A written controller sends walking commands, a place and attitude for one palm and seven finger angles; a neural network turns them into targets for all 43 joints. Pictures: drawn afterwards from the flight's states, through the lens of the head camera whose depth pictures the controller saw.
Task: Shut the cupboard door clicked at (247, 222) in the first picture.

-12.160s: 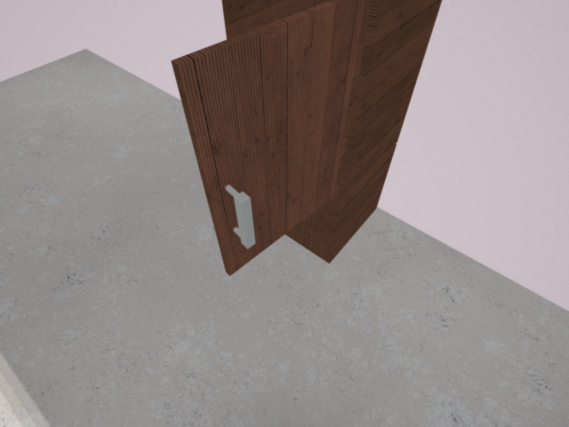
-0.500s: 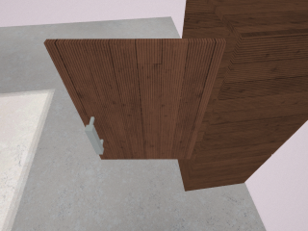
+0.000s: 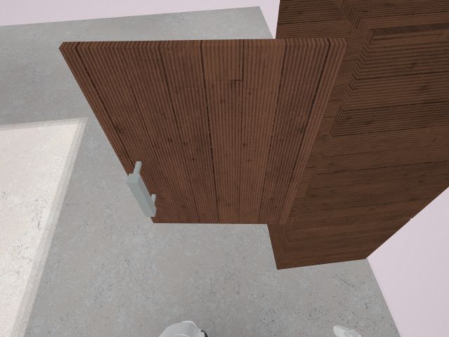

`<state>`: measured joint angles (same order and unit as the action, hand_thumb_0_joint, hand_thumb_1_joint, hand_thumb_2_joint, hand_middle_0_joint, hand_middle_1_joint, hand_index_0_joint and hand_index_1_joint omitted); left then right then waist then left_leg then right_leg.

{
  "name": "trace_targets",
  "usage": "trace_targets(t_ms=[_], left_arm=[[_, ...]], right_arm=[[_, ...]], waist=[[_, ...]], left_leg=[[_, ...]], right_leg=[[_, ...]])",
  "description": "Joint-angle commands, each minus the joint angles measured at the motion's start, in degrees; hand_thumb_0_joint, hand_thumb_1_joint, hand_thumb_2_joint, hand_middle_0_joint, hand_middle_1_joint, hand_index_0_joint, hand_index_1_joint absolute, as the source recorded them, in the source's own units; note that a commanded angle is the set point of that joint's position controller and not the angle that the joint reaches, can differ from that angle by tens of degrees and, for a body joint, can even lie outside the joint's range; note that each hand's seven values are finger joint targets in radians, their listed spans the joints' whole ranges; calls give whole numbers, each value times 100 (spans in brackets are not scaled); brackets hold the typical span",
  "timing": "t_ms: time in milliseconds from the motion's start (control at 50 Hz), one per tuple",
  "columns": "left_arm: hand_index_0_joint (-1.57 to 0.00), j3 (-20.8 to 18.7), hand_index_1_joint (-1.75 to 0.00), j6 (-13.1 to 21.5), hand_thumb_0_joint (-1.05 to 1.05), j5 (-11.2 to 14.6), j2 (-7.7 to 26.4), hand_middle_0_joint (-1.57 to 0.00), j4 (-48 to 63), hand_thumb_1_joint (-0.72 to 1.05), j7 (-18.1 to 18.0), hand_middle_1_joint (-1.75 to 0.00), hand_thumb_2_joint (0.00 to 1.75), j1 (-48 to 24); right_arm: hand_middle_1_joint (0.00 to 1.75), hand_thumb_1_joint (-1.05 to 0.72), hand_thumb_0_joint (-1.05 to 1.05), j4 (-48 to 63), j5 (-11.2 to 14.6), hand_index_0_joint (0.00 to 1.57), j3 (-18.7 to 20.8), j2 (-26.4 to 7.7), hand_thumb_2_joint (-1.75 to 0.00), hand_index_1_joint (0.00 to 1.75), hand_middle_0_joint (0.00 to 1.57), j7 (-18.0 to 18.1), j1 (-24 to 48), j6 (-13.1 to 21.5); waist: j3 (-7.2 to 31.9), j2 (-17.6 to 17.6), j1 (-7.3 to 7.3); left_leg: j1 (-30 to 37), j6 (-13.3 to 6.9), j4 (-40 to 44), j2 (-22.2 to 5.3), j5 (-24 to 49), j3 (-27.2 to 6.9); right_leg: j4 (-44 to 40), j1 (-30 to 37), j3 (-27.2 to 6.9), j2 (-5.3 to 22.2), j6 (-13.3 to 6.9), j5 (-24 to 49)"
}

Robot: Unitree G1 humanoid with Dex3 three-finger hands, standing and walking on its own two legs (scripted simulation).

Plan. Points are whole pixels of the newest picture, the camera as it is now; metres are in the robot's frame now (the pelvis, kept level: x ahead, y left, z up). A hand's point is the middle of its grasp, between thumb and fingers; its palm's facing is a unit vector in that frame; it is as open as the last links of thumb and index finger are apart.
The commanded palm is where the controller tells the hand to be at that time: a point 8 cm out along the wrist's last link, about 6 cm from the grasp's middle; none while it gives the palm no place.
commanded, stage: come to a stop and stand still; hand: left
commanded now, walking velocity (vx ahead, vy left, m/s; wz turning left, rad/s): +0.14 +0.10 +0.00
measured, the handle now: (144, 189) +0.43 +0.24 -0.09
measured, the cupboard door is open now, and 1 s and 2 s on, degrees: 83 83 83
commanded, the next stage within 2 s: look again from close up in 0.34 s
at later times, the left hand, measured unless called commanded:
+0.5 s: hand out of the picture +0.01 +0.17 -0.16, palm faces +0.06 -0.97 -0.21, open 7.4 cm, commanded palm none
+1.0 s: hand out of the picture +0.03 +0.16 -0.16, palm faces +0.06 -0.98 -0.18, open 7.4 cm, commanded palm none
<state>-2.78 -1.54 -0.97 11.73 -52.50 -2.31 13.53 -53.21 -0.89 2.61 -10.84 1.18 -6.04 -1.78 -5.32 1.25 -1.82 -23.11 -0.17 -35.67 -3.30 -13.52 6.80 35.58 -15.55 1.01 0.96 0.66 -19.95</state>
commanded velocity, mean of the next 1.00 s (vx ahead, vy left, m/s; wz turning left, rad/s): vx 0.03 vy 0.02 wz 0.00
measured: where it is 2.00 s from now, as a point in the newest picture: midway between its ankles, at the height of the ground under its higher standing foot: outside the picture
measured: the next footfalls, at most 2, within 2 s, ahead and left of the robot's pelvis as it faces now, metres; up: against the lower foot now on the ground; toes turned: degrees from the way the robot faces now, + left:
left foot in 0.22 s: +0.03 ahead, +0.08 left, +0.00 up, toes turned +7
right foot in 1.82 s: +0.05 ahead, -0.12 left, +0.00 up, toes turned +1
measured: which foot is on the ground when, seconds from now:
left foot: up 0.00-0.20, down 0.22-1.00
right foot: down 0.00-1.00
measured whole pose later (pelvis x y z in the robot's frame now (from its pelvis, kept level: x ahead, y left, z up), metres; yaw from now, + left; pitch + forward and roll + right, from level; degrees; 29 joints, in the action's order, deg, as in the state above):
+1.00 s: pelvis +0.04 -0.01 +0.02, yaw +2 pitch +0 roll +1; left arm 0.6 0.9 -0.7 8.7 -63.5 -2.5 16.6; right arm -64.2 -0.9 -0.9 -8.6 2.5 -14.8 1.4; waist -1.3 -1.4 -0.5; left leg -8.0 -2.5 -25.7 1.2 -17.5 6.4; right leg 26.8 -7.2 2.8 -0.7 -2.1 -19.4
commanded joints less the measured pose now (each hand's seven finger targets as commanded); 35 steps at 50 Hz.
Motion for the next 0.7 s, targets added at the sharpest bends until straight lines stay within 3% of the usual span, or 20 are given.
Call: trace_targets(t_ms=[0, 20, 40, 60, 80, 100, 120, 160, 180, 200, 240, 260, 300, 340, 360, 400, 460, 500, 560, 680], left_arm=[[-20, 75, -30, 329, 0, -114, 950, -20, 454, 90, -77, -30, 90, 206], [-20, 48, -30, 425, 0, -87, 792, -20, 469, 90, -84, -30, 90, 162], [-20, 6, -30, 472, 0, -81, 843, -20, 426, 90, -90, -30, 90, 179], [-20, 49, -30, 488, 0, -77, 745, -20, 355, 90, -82, -30, 90, 202], [-20, 57, -30, 466, 0, -89, 731, -20, 334, 90, -80, -30, 90, 171], [-20, 55, -30, 419, 0, -106, 758, -20, 327, 90, -64, -30, 90, 200], [-20, 26, -30, 380, 0, -109, 844, -20, 334, 90, -53, -30, 90, 138], [-20, 6, -30, 289, 0, -80, 925, -20, 304, 90, -28, -30, 90, 91], [-20, 1, -30, 243, 0, -70, 877, -20, 298, 90, -26, -30, 90, 62], [-20, 37, -30, 202, 0, -59, 724, -20, 289, 90, -15, -30, 90, 79], [-20, 107, -30, 180, 0, -35, 341, -20, 282, 90, 11, -30, 90, 370], [-20, 129, -30, 173, 0, -78, 365, -20, 214, 90, 8, -30, 90, 334], [-20, 117, -30, 181, 0, -69, 355, -20, 76, 90, 70, -30, 90, 438], [-20, 131, -30, 211, 0, -39, 216, -20, -71, 90, 96, -30, 90, 585], [-20, 133, -30, 238, 0, -35, 255, -20, -130, 90, 81, -30, 90, 629], [-20, 155, -30, 273, 0, -2, 367, -20, -231, 90, 59, -30, 90, 659], [-20, 190, -30, 320, 0, 24, 417, -20, -322, 90, 26, -30, 90, 509], [-20, 217, -30, 335, 0, 31, 394, -20, -385, 90, 8, -30, 90, 486], [-20, 240, -30, 339, 0, 24, 336, -20, -507, 90, -10, -30, 90, 594], [-20, 255, -30, 339, 0, 16, 290, -20, -738, 90, -30, -30, 90, 717]], right_arm=[[30, -90, 0, 588, -24, 20, 100, -329, -90, 30, 20, -239, -414, 71], [30, -90, 0, 504, -73, 20, 65, -325, -90, 30, 20, -253, -422, 39], [30, -90, 0, 547, -26, 20, 31, -284, -90, 30, 20, -250, -404, 65], [30, -90, 0, 551, -19, 20, 19, -329, -90, 30, 20, -227, -390, 69], [30, -90, 0, 562, -1, 20, 8, -360, -90, 30, 20, -206, -450, 60], [30, -90, 0, 547, 2, 20, -2, -390, -90, 30, 20, -200, -456, 58], [30, -90, 0, 480, -9, 20, -3, -406, -90, 30, 20, -208, -518, 55], [30, -90, 0, 248, -51, 20, -35, -351, -90, 30, 20, -205, -1012, 87], [30, -90, 0, 123, -72, 20, -63, -352, -90, 30, 20, -196, -1322, 122], [30, -90, 0, 25, -91, 20, -77, -429, -90, 30, 20, -171, -1572, 157], [30, -90, 0, 8, -139, 20, -61, -742, -90, 30, 20, -114, -1653, 171], [30, -90, 0, 18, -108, 20, -78, -696, -90, 30, 20, -82, -1493, 196], [30, -90, 0, 71, -66, 20, -115, -653, -90, 30, 20, -45, -1188, 231], [30, -90, 0, 51, -48, 20, -157, -586, -90, 30, 20, 1, -1068, 283], [30, -90, 0, -10, -28, 20, -179, -512, -90, 30, 20, 6, -1087, 304], [30, -90, 0, -123, -14, 20, -209, -385, -90, 30, 20, -8, -1222, 338], [30, -90, 0, -357, -7, 20, -236, -248, -90, 30, 20, -9, -1418, 297], [30, -90, 0, -499, -7, 20, -272, -210, -90, 30, 20, -4, -1600, 302], [30, -90, 0, -671, 13, 20, -287, -216, -90, 30, 20, 13, -1616, 354], [30, -90, 0, -838, 30, 20, -297, -181, -90, 30, 20, 67, -1532, 374]], waist=[[831, -84, 356], [785, 190, 380], [676, -547, 361], [517, -897, 329], [351, -1237, 327], [181, -1187, 249], [-51, -770, 256], [-283, -599, 369], [-309, -455, 430], [-389, -5, 453], [-246, 1244, 299], [-315, 1434, 267], [-122, 532, 83], [135, 96, -56], [246, -153, -53], [345, -183, 32], [126, -731, 174], [180, -597, 250], [322, -241, 194], [286, -122, 172]], left_leg=[[2, 15, -1790, 223, -1184, -491], [-211, 39, -1883, 213, -870, -466], [-461, -6, -1951, 131, -928, -561], [-486, -6, -1881, 74, -999, -588], [-316, -8, -1539, 5, -1150, -600], [-15, -10, -1142, 57, -1247, -529], [290, -12, -751, 111, -1154, -414], [1162, -65, 78, 259, -780, -223], [1437, -117, 528, 268, -781, -263], [1424, -232, 975, 100, -997, -552], [766, -755, 2060, -823, -1747, -1951], [487, -932, 2453, -935, -2025, -2411], [314, -972, 2205, -877, -1180, -2000], [175, -815, 1887, -701, -806, -1602], [204, -684, 1706, -545, -720, -1413], [379, -446, 1455, -234, -555, -1063], [685, -272, 1189, -45, -441, -708], [979, -265, 1270, -104, -108, -713], [1113, -309, 1351, -222, 345, -780], [1253, -310, 1317, -280, 899, -749]], right_leg=[[-1777, -150, -1407, 1365, -997, 743], [-1616, 228, -1429, 1180, -996, 1758], [-1495, 390, -1393, 1283, -1043, 2279], [-1520, 413, -1321, 1354, -1082, 2436], [-1628, 219, -1203, 1392, -1115, 1909], [-1770, -82, -1179, 1322, -1097, 1045], [-1866, -410, -1099, 1292, -1083, 296], [-1922, -1250, -1018, 1014, -862, -1508], [-1627, -1421, -875, 800, -719, -1728], [-1097, -1469, -628, 497, -563, -1661], [76, -1019, 294, -161, -265, -1142], [401, -839, 376, -174, -242, -1064], [581, -355, 138, -46, -293, -697], [-259, 250, 7, 68, -301, -120], [-696, 493, -221, 160, -340, 93], [-1124, 541, -638, 491, -502, 194], [-1501, 154, -952, 726, -620, 31], [-1467, 84, -846, 665, -582, 367], [-1259, 313, -594, 535, -478, 954], [-1189, 468, -504, 538, -431, 1668]])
